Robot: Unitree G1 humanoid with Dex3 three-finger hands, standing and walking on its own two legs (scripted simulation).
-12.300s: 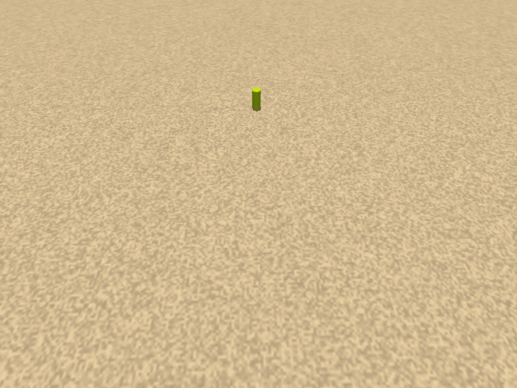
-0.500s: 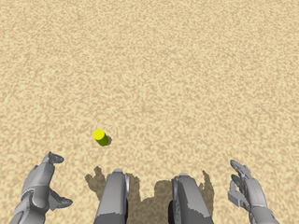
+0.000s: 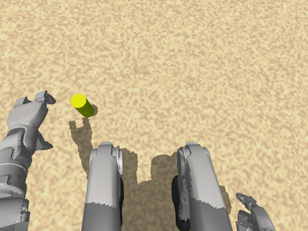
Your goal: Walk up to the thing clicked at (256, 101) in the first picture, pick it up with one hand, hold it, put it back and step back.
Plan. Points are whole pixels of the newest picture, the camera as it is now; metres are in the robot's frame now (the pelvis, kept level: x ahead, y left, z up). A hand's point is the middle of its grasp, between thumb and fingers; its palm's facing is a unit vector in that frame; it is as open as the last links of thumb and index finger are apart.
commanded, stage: rise first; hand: left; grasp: from above
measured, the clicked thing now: (83, 106) +0.50 +0.29 -0.35
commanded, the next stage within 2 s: approach in 0.92 s
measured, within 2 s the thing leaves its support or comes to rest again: neither
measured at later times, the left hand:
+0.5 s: hand (52, 116) +0.41 +0.33 -0.20, palm faces -0.46 -0.09 -0.88, open 14.0 cm
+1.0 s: hand (59, 111) +0.44 +0.32 -0.23, palm faces -0.45 -0.07 -0.89, open 14.0 cm
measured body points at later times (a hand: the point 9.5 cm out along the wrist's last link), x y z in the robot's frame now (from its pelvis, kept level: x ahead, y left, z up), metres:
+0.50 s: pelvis +0.00 +0.01 -0.05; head +0.22 +0.07 +0.34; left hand +0.43 +0.33 -0.15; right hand +0.10 -0.27 -0.16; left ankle +0.09 +0.14 -0.39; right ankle +0.09 -0.13 -0.39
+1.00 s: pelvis +0.00 +0.01 -0.07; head +0.23 +0.07 +0.31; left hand +0.46 +0.32 -0.17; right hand +0.07 -0.27 -0.18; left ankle +0.09 +0.14 -0.39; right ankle +0.09 -0.13 -0.39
